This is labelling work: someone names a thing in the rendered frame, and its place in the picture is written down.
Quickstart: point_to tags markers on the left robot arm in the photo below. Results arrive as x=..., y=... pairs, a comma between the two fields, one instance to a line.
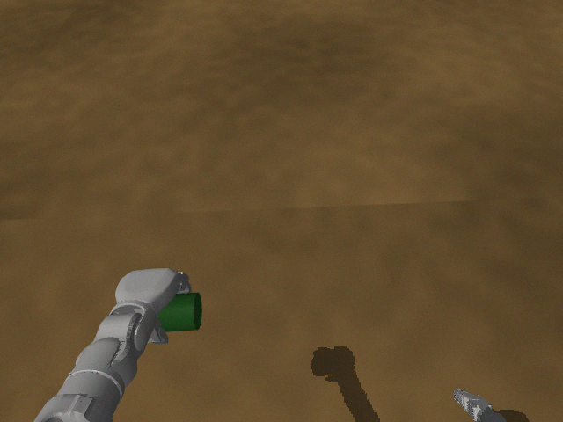
x=103, y=370

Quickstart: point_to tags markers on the right robot hand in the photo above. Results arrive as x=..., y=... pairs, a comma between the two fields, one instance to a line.
x=477, y=407

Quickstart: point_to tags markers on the can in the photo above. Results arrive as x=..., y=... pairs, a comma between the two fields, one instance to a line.
x=183, y=313

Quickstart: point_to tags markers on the left robot hand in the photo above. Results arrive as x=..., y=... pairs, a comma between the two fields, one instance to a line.
x=155, y=287

